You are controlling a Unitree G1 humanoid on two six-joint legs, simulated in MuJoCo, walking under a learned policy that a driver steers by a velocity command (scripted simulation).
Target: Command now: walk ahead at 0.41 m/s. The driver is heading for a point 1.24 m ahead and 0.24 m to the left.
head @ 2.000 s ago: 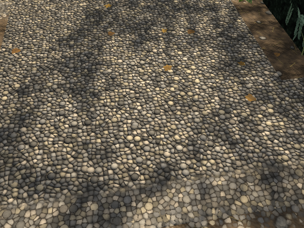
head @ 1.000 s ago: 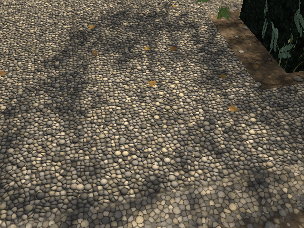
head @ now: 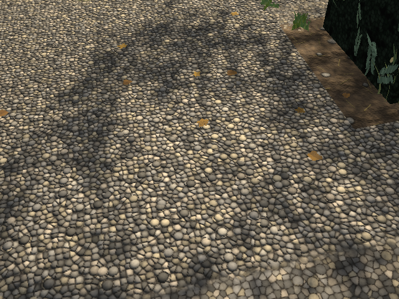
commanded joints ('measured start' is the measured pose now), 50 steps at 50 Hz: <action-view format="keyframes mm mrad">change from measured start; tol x32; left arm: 1 102 99 11 -8 -4 -14 3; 19 287 -9 -23 -3 -37 -26 -2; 40 -442 62 0 -249 -3 18 -35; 46 145 262 78 -106 45 -14 5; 50 -121 108 40 -129 -7 -5 -20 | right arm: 1 -116 -37 -6 -96 -3 -36 25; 12 -442 -18 13 -237 18 -5 26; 18 115 -189 -59 -92 -10 -33 -16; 50 4 -63 -13 -116 20 -57 -5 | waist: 1 5 -67 170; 19 -111 176 -257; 50 10 -37 32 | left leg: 1 -416 73 -20 134 136 -5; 17 238 -68 116 -450 310 83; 19 661 420 -651 -594 50 290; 24 137 231 -276 -791 209 151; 32 180 154 -81 -835 506 106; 44 433 184 6 -406 1138 61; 47 -227 -88 1 411 -102 2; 50 -277 59 -54 310 98 9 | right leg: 1 154 -306 419 -369 -76 -105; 16 242 -237 79 14 1119 -56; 18 -6 -163 33 496 664 -42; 19 -354 35 30 897 -198 -8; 20 -450 -10 141 951 -134 -32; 44 -103 11 -53 5 176 -70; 47 497 -476 765 -174 97 -289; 50 100 -338 406 -279 111 -179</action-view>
